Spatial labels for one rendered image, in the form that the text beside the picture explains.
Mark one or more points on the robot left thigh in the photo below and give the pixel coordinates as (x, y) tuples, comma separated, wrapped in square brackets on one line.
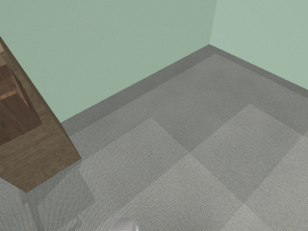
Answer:
[(125, 224)]

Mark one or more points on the cabinet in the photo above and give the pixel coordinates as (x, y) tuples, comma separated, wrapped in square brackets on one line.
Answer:
[(34, 157)]

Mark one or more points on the drawer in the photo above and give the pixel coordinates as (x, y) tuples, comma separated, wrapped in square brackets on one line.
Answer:
[(17, 113)]

